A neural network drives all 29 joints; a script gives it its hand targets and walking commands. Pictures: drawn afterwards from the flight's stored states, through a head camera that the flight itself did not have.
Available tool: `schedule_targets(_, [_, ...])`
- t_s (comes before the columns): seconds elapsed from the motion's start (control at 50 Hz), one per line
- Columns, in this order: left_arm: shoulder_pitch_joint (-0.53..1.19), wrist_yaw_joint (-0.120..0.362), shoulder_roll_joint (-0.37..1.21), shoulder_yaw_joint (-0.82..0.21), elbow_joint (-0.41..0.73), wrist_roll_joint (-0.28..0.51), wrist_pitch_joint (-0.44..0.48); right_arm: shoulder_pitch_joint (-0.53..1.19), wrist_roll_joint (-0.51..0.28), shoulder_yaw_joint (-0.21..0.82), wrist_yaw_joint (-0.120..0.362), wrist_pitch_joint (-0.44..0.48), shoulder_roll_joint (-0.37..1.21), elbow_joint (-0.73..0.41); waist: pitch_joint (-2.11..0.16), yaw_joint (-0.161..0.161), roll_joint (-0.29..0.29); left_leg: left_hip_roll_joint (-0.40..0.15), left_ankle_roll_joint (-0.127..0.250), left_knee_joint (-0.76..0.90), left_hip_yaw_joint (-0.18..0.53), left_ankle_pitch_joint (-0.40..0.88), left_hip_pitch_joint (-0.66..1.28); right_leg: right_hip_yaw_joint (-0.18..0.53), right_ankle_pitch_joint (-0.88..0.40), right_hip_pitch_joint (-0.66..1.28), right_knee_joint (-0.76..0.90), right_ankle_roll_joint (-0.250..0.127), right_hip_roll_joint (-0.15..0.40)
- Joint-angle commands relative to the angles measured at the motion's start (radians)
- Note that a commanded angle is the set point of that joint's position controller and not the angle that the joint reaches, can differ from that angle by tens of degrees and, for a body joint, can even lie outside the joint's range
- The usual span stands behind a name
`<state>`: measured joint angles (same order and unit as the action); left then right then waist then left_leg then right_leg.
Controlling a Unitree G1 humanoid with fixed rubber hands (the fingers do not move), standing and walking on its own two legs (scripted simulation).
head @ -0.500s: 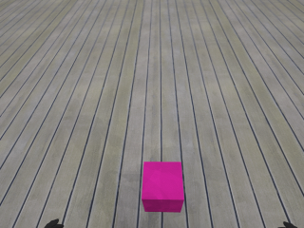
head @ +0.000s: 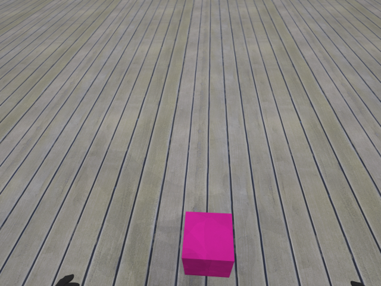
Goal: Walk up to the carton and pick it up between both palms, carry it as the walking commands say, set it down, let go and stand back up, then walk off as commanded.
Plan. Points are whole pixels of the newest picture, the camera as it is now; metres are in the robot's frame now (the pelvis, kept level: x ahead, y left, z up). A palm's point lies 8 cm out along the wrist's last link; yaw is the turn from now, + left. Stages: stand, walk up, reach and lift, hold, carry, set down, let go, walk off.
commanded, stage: walk up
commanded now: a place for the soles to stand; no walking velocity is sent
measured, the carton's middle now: (207, 245) +0.44 -0.01 -0.65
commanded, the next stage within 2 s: reach and lift in 0.58 s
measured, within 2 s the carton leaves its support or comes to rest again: neither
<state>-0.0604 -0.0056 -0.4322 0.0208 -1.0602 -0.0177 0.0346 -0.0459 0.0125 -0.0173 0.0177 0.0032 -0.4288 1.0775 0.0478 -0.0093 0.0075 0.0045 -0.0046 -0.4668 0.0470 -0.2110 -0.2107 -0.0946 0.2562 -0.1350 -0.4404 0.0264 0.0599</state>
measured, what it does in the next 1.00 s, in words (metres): stands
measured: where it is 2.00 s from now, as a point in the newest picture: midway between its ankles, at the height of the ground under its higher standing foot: outside the picture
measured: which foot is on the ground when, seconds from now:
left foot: down 0.00-1.00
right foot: down 0.00-1.00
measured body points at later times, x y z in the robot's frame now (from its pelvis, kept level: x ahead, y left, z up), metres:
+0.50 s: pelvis +0.01 +0.00 +0.00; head +0.02 +0.01 +0.45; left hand +0.12 +0.34 -0.11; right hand +0.14 -0.32 -0.11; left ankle +0.03 +0.12 -0.74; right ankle -0.01 -0.13 -0.74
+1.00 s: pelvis -0.01 -0.01 -0.03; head +0.11 -0.02 +0.40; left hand +0.21 +0.29 -0.12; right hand +0.22 -0.30 -0.12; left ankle +0.03 +0.12 -0.74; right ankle -0.01 -0.14 -0.74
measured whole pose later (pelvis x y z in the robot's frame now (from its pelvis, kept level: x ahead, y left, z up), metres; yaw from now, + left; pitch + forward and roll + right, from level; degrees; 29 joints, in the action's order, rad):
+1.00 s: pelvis -0.01 -0.01 -0.03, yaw -4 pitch +7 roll +1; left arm 0.03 0.07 -0.33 0.22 -0.55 -0.04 -0.22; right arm 0.06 0.05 -0.12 0.04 -0.24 -0.31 0.54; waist 0.13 -0.06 -0.02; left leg -0.03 -0.03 -0.74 -0.01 -0.33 -0.54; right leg 0.00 0.38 -0.52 -0.77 0.02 0.03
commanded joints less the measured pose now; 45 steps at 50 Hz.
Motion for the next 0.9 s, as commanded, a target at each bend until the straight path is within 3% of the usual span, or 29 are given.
schedule_targets(0.0, [0.062, -0.002, -0.181, 0.033, 0.043, -0.001, 0.008, 0.047, 0.005, -0.032, -0.001, 0.008, -0.180, -0.039, -0.045, 0.003, -0.001, -0.095, 0.057, 0.106, 0.098, 0.058, -0.024, 0.090, 0.058, 0.005, 0.114, -0.066, 0.087])
schedule_targets(0.14, [0.040, -0.001, -0.179, 0.030, 0.034, 0.002, 0.008, 0.035, 0.004, -0.028, -0.003, 0.009, -0.185, -0.040, -0.059, 0.000, 0.022, -0.102, 0.056, 0.132, 0.122, 0.083, -0.043, 0.077, -0.003, 0.056, 0.111, -0.061, 0.078])
schedule_targets(0.34, [0.029, -0.006, -0.181, 0.032, 0.033, 0.002, 0.007, 0.021, 0.001, -0.029, -0.006, 0.005, -0.181, -0.044, -0.082, 0.005, 0.010, -0.094, 0.055, 0.100, 0.099, 0.212, -0.014, 0.066, -0.108, 0.084, 0.105, -0.055, 0.088])
schedule_targets(0.56, [0.025, -0.009, -0.178, 0.038, 0.045, -0.001, 0.001, 0.026, 0.002, -0.032, -0.004, -0.002, -0.176, -0.061, -0.081, 0.004, 0.001, -0.088, 0.058, 0.085, 0.090, 0.245, -0.008, 0.054, -0.142, 0.097, 0.094, -0.053, 0.090])
schedule_targets(0.58, [0.167, 0.016, -0.025, 0.126, 0.396, -0.040, -0.060, 0.111, 0.044, -0.112, 0.027, -0.021, -0.060, -0.412, 0.003, -0.039, -0.068, 0.058, -0.041, 0.050, -0.059, 0.054, -0.105, 0.044, -0.065, -0.139, 0.011, -0.025, -0.076])
schedule_targets(0.62, [0.008, 0.049, -0.077, 0.153, 0.447, -0.034, -0.152, 0.004, 0.049, -0.131, 0.058, -0.122, -0.083, -0.438, 0.103, -0.009, -0.005, 0.024, -0.020, 0.069, -0.078, -0.002, -0.128, 0.020, -0.001, -0.088, -0.017, -0.018, -0.102])
schedule_targets(0.66, [-0.019, 0.060, -0.099, 0.184, 0.502, -0.049, -0.190, -0.016, 0.080, -0.162, 0.061, -0.170, -0.121, -0.503, 0.042, -0.011, 0.036, 0.013, -0.012, 0.076, -0.088, 0.016, -0.107, 0.017, 0.000, -0.055, -0.035, -0.019, -0.107])
schedule_targets(0.72, [-0.026, 0.058, -0.070, 0.228, 0.565, -0.072, -0.241, -0.040, 0.086, -0.175, 0.063, -0.207, -0.071, -0.522, -0.086, -0.016, 0.037, 0.033, -0.023, -0.009, -0.076, 0.156, -0.040, 0.043, -0.060, -0.109, -0.062, -0.017, -0.103])
schedule_targets(0.8, [-0.011, 0.065, -0.055, 0.264, 0.600, -0.056, -0.247, 0.059, 0.061, -0.164, 0.058, -0.211, -0.051, -0.630, -0.203, -0.085, 0.002, 0.044, -0.015, -0.123, -0.083, 0.210, -0.084, 0.082, -0.124, -0.145, -0.158, 0.007, -0.101])
schedule_targets(0.88, [0.067, 0.068, -0.058, 0.253, 0.606, -0.031, -0.251, 0.122, 0.050, -0.150, 0.031, -0.233, -0.024, -0.651, -0.220, -0.073, -0.033, 0.048, -0.027, -0.186, -0.094, 0.177, -0.153, 0.087, -0.135, -0.200, -0.214, 0.037, -0.089])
